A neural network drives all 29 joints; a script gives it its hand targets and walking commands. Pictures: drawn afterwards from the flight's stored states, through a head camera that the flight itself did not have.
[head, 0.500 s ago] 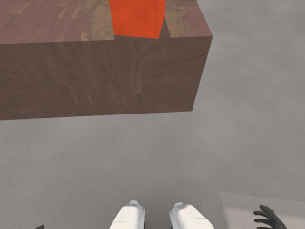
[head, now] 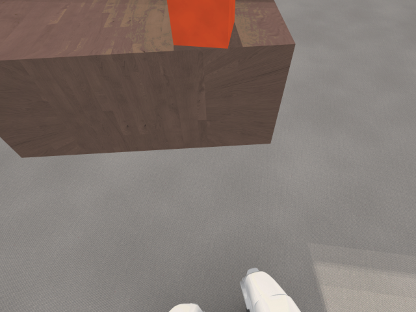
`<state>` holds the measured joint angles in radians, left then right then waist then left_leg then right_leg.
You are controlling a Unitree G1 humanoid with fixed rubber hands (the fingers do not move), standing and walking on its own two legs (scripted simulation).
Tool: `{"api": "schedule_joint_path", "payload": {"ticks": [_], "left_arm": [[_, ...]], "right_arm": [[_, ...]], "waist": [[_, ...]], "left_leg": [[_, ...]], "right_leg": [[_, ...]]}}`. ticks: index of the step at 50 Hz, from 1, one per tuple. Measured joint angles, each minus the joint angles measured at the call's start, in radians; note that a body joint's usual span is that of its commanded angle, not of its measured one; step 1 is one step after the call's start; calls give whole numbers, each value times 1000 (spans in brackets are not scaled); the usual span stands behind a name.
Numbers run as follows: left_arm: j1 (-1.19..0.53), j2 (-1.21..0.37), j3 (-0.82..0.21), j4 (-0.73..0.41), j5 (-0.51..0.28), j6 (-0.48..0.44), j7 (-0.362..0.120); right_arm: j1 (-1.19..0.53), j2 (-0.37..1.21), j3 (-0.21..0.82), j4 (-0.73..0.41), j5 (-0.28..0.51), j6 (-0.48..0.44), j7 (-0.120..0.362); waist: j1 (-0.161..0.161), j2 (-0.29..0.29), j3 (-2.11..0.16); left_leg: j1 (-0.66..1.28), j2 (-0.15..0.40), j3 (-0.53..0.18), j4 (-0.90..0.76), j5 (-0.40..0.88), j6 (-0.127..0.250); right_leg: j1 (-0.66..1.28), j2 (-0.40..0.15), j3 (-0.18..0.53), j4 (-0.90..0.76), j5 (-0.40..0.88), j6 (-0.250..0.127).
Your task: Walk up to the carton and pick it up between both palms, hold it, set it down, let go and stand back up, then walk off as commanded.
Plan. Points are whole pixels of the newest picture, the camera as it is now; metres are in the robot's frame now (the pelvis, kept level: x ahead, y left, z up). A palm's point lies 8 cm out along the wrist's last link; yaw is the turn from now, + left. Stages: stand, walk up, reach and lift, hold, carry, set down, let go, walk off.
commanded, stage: walk off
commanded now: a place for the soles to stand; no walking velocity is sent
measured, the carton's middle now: (204, 0) +1.21 -0.01 +0.04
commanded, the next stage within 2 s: stand in 1.18 s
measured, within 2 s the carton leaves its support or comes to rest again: neither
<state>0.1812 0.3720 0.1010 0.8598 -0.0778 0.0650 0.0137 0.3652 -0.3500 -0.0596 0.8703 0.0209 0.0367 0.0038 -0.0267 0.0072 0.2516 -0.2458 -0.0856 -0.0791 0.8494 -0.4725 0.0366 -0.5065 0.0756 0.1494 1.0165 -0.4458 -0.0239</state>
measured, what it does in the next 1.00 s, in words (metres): steps on the spot: right foot, then left foot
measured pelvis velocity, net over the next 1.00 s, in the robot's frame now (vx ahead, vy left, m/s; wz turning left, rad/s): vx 0.07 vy -0.03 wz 0.00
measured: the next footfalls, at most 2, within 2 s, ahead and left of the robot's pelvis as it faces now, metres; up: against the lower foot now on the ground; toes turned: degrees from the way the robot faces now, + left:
right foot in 0.30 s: +0.14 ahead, -0.13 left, +0.00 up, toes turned +2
left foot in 0.60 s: +0.07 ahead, +0.08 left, +0.00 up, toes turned -5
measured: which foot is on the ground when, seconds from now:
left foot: down 0.00-0.32, up 0.34-0.58, down 0.60-1.00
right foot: up 0.00-0.28, down 0.30-1.00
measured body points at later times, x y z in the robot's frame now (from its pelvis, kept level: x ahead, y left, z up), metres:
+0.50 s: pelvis +0.04 -0.04 +0.01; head +0.10 -0.06 +0.45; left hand +0.13 +0.27 -0.10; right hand +0.10 -0.33 -0.13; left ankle +0.01 +0.08 -0.68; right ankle +0.10 -0.13 -0.70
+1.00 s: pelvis +0.07 -0.03 +0.01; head +0.12 -0.01 +0.46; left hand +0.18 +0.28 -0.11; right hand +0.16 -0.34 -0.10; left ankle +0.03 +0.08 -0.70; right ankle +0.10 -0.13 -0.70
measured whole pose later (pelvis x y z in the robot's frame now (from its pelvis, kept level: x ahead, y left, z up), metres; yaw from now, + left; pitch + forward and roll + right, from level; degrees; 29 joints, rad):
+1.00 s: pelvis +0.07 -0.03 +0.01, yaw +0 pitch -1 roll +0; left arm 0.18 0.36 0.10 0.86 -0.08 -0.02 0.00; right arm 0.19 -0.35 -0.05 0.88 0.02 -0.04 0.00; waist -0.03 -0.03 0.13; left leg -0.26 -0.06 -0.06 0.75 -0.46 0.03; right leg -0.38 0.04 0.01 0.75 -0.35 -0.04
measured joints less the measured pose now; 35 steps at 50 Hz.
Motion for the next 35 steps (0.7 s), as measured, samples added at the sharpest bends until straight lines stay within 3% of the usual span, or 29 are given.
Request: {"api": "schedule_joint_path", "payload": {"ticks": [6,12,15,17,23,28,30,35], "left_arm": [[9,48,0,-1,0,-27,-5],[11,65,-1,-1,0,-47,-18],[16,63,0,-1,0,-63,-23],[17,50,0,-1,0,-81,-23],[17,-32,-1,-1,0,-93,-23],[19,-62,0,-1,0,-96,-23],[19,-60,0,-1,0,-97,-23],[13,-39,0,-1,0,-80,-22]], "right_arm": [[-16,0,0,9,0,-29,0],[-36,1,0,5,0,-38,0],[-46,1,0,5,0,-38,0],[-58,1,0,6,0,-38,0],[-105,1,0,5,0,-38,0],[-138,0,0,5,0,-46,0],[-145,0,0,5,0,-56,0],[-150,1,5,5,0,-77,0]], "waist": [[1,-86,-13],[2,-111,-19],[2,-103,-24],[1,-81,-23],[1,27,-35],[1,81,-55],[0,85,-59],[1,40,-89]], "left_leg": [[-4,14,3,-21,27,1],[-4,29,5,-22,14,1],[-5,29,5,-16,-3,-9],[-10,32,-2,12,-23,-10],[-50,31,-2,59,-25,-10],[-49,32,-2,16,-26,-10],[-31,33,-3,-89,2,-10],[-20,26,14,-101,20,1]], "right_leg": [[31,2,13,129,5,0],[59,-23,-88,-21,4,0],[95,-30,-120,-174,24,0],[99,-30,-135,-189,143,-2],[126,-30,-171,-249,130,-19],[130,-30,-169,-289,135,-19],[130,-30,-167,-290,131,-16],[130,-34,-145,-277,115,-14]]}}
